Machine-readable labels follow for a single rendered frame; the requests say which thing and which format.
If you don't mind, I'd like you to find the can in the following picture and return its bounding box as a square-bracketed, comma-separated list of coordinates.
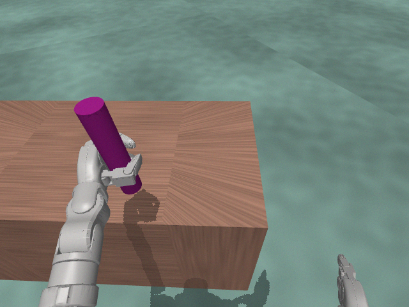
[74, 97, 142, 194]

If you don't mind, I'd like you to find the left robot hand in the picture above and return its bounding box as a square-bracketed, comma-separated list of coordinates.
[77, 132, 142, 190]

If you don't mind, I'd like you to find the right robot hand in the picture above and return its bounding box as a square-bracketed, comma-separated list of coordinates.
[337, 254, 369, 307]

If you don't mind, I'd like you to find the left robot arm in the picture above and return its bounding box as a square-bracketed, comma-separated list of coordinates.
[38, 182, 111, 307]

